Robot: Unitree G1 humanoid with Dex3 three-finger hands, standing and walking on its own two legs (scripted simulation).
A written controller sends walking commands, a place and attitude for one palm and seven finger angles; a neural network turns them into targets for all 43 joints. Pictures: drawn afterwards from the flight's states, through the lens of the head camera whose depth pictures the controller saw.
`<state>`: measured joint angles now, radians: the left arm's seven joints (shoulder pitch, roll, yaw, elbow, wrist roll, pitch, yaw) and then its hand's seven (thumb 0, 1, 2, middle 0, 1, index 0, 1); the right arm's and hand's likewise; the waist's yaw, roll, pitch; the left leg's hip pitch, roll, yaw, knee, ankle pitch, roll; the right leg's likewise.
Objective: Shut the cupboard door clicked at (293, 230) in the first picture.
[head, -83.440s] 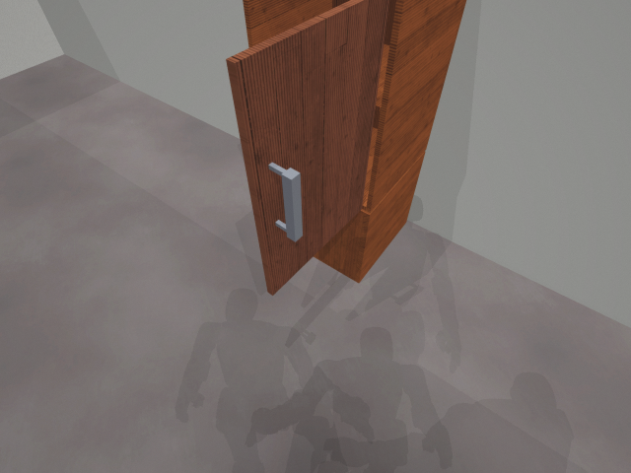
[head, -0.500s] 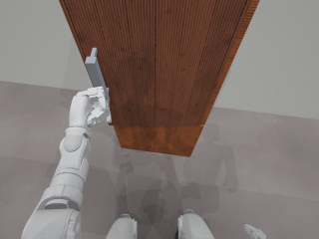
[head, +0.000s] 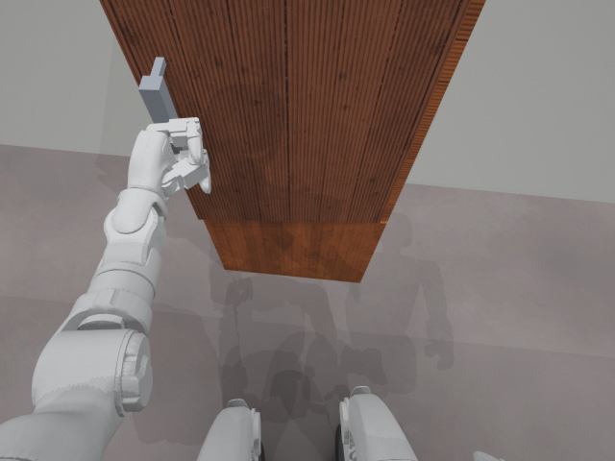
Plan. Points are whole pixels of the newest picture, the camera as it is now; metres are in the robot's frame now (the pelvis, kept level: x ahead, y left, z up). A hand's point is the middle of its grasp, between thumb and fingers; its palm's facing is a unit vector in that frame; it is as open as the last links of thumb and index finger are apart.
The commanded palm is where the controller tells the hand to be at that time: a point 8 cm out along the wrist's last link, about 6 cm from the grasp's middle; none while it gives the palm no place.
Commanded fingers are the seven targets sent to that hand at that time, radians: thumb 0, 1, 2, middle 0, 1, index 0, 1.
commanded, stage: push the door shut along its arc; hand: left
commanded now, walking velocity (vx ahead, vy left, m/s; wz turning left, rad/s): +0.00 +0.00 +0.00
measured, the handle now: (174, 123) +0.56 +0.15 +0.06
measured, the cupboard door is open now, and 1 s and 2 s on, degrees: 5 0 0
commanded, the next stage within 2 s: pull the fist back off the door in 1.00 s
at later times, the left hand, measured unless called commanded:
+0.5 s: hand (237, 127) +0.53 +0.07 +0.07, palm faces -0.29 -0.96 -0.03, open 3.1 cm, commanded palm +0.53 +0.13 +0.07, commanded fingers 0.00 0.90 0.90 -1.30 -1.50 -1.30 -1.50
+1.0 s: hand (241, 120) +0.55 +0.06 +0.07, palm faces -0.39 -0.92 -0.03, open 3.2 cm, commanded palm +0.59 +0.09 +0.07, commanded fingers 0.00 0.90 0.90 -1.30 -1.50 -1.30 -1.50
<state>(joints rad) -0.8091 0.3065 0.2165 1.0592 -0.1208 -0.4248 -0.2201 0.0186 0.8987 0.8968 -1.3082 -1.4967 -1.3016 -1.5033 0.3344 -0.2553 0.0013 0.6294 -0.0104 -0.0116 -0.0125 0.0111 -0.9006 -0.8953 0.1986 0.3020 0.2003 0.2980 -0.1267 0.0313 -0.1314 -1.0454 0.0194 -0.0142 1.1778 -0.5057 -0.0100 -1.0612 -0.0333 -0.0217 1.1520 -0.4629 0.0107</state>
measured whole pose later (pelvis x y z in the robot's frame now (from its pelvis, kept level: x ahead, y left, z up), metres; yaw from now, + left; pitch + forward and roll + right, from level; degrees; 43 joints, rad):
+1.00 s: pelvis -0.02 +0.00 -0.03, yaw -2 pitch +28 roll -3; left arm -1.28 0.53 0.23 1.31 -0.02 -0.25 -0.39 0.04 0.88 0.96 -1.29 -1.50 -1.30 -1.50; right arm 0.37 -0.27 0.04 0.65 -0.03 -0.07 -0.02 0.01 -0.90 -0.90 0.20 0.30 0.20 0.30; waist -0.27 0.05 -0.11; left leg -1.30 0.04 -0.05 1.33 -0.52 -0.01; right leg -1.29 -0.01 -0.05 1.25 -0.45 0.01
